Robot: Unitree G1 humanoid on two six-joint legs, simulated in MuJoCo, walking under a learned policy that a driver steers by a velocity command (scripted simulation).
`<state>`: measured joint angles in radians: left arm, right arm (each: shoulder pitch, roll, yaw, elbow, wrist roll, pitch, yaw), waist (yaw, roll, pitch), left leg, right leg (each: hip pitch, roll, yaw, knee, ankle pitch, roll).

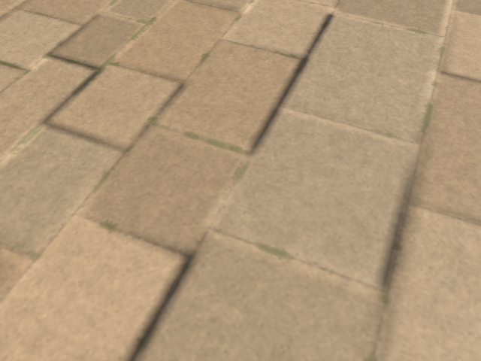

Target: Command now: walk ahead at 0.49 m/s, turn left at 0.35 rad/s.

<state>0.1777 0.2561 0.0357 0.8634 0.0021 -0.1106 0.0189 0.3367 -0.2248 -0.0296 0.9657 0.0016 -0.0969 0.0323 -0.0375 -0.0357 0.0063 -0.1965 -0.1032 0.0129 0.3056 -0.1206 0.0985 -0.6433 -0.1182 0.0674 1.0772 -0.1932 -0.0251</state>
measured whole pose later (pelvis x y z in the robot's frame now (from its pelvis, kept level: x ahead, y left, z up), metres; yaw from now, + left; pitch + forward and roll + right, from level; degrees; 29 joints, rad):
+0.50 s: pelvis +0.26 -0.05 +0.00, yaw +17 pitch +2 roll -1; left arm 0.30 0.24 0.06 0.88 0.01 -0.12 0.00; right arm 0.23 -0.31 -0.08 0.78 0.03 -0.04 0.00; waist 0.04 0.06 0.00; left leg -0.68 0.08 -0.08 1.11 -0.19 0.02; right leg -0.13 0.01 -0.12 0.29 -0.19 -0.03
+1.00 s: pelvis +0.47 +0.11 +0.00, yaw +32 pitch +1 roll +0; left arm 0.17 0.30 0.06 0.80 0.00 -0.10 0.00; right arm 0.28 -0.25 -0.06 0.74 0.00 -0.07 0.03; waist -0.02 -0.04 0.03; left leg -0.23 -0.10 0.02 0.38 -0.17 0.11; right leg -0.62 -0.14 0.04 1.12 -0.25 0.01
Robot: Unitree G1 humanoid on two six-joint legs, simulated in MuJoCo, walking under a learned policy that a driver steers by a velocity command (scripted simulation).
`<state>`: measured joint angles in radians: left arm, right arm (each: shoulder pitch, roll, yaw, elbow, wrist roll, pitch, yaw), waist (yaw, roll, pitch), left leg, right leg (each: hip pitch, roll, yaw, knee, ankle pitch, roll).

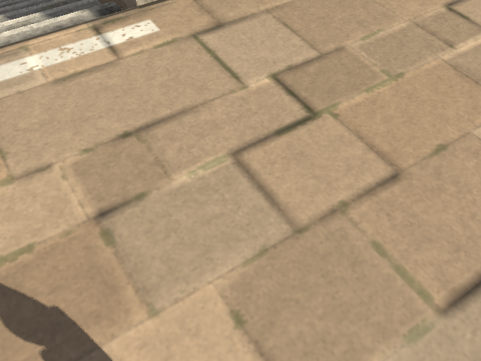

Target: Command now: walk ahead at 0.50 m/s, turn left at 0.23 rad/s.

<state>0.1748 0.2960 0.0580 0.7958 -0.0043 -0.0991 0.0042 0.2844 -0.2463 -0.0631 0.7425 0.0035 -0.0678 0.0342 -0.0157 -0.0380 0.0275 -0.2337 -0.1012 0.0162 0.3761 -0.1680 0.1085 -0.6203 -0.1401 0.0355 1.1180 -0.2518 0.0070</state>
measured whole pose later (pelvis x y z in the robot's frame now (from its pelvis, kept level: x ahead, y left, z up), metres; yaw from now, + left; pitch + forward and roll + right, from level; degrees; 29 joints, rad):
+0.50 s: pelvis +0.29 -0.06 -0.01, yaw +2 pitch +2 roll -1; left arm 0.20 0.26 0.05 0.78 0.00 -0.10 -0.04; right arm 0.31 -0.28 -0.05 0.83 0.02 -0.07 0.00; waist 0.00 0.03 0.02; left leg -0.43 0.03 -0.05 1.19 -0.36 0.04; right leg -0.34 0.05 -0.06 0.46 -0.15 -0.07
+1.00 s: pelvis +0.55 +0.00 -0.01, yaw -7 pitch +2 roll +0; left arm 0.34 0.30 0.06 0.84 -0.03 -0.06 0.01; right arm 0.15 -0.25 -0.05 0.77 -0.01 -0.11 0.01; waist 0.02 -0.04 0.01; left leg -0.35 0.01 0.05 0.49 -0.17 0.02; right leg -0.42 -0.02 0.06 1.15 -0.40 -0.03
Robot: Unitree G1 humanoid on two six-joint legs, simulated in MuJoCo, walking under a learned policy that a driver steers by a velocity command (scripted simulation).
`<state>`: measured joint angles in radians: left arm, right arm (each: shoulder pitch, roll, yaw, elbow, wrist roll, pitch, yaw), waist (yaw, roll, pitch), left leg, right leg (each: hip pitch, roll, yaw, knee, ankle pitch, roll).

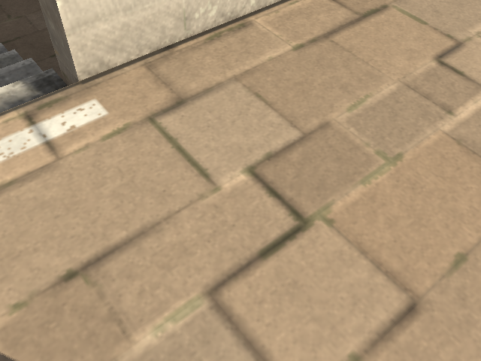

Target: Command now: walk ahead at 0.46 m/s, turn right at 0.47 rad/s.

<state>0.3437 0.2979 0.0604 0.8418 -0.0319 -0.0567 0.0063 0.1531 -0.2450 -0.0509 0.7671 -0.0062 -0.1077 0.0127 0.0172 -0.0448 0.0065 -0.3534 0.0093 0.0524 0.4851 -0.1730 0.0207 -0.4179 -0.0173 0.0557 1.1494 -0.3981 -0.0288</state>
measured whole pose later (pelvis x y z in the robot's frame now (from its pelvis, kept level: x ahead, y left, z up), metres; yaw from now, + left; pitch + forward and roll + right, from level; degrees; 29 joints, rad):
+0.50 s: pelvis +0.15 -0.04 -0.01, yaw -17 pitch +3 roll +1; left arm 0.16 0.29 0.08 0.62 0.00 0.00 -0.02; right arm 0.08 -0.30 -0.06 0.79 0.00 -0.02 -0.02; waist 0.01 0.02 0.07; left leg -0.51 0.02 -0.03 1.17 -0.47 -0.05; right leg -0.45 0.06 0.02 0.50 -0.10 -0.08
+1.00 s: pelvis +0.20 +0.00 +0.01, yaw -35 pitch +1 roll -1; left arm 0.22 0.35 0.11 0.61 -0.02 0.07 0.02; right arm 0.17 -0.26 -0.06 0.74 -0.02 0.01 -0.04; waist -0.02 -0.05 0.03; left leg -0.25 0.04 0.04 0.45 -0.22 0.01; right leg -0.57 0.05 0.08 1.14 -0.36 0.08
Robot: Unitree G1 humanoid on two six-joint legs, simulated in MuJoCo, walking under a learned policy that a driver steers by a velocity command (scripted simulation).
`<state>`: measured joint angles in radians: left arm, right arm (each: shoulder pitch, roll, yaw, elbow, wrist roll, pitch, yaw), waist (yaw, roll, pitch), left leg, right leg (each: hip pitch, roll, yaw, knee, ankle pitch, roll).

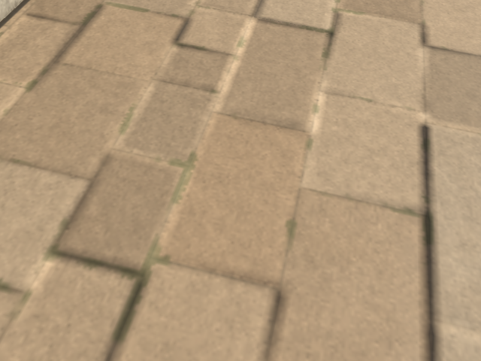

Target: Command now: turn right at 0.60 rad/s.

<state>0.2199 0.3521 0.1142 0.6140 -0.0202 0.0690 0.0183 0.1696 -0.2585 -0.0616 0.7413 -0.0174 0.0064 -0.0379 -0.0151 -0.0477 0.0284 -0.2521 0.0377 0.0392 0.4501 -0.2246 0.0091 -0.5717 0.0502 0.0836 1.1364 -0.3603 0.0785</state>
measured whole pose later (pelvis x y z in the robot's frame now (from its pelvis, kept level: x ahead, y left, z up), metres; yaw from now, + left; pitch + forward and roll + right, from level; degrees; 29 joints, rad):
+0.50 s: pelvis +0.00 -0.05 +0.00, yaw -17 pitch +3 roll +2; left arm 0.21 0.30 0.06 0.59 -0.01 0.02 0.02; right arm 0.13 -0.32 -0.09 0.73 0.00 0.00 -0.01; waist 0.01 0.03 0.02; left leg -0.50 0.00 -0.05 0.89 -0.32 -0.07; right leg -0.28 0.06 0.12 0.44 -0.21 -0.06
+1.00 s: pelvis +0.14 -0.09 +0.00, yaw -26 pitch +2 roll +0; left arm 0.14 0.28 0.05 0.64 -0.02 -0.06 -0.03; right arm 0.44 -0.26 -0.04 0.82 0.01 -0.07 0.00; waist -0.10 -0.04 0.01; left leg 0.01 0.00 0.00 0.25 -0.30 0.01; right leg -0.64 -0.06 0.03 0.70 -0.06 0.02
